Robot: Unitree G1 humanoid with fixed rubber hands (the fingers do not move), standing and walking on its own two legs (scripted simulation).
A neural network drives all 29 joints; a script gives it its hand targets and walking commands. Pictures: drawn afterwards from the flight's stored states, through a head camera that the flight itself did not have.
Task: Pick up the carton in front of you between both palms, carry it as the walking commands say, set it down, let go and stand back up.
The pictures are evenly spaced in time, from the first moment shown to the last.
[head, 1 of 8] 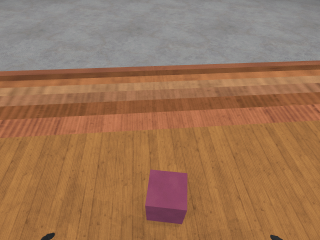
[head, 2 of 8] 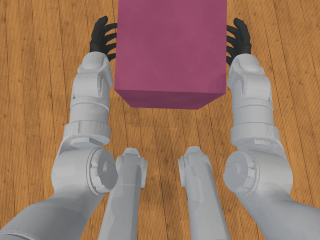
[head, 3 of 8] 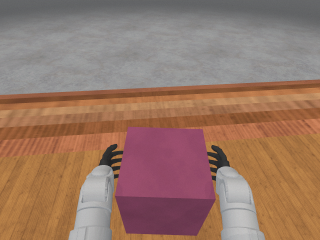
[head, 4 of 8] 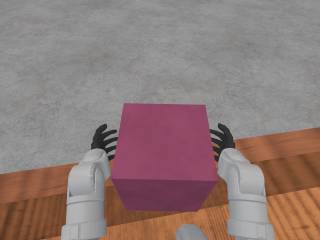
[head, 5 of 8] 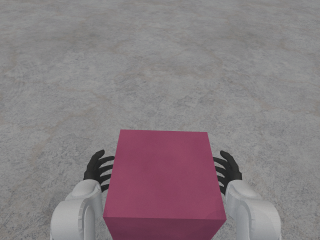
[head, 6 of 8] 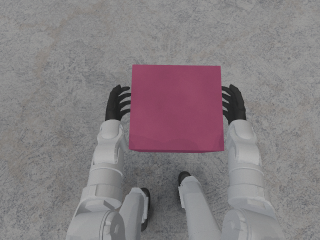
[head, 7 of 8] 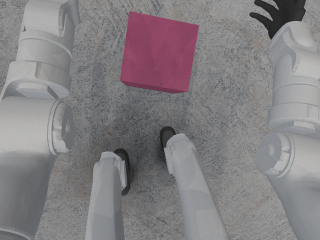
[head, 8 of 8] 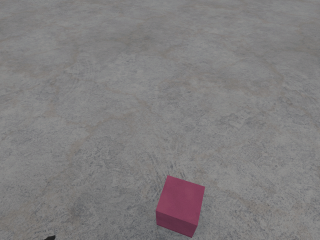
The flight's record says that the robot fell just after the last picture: no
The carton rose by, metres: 0.68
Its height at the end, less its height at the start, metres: -0.86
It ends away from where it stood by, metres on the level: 4.78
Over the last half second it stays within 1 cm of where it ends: yes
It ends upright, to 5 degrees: yes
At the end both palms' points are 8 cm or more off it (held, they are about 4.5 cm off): yes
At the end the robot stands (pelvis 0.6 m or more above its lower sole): yes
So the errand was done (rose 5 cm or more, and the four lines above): yes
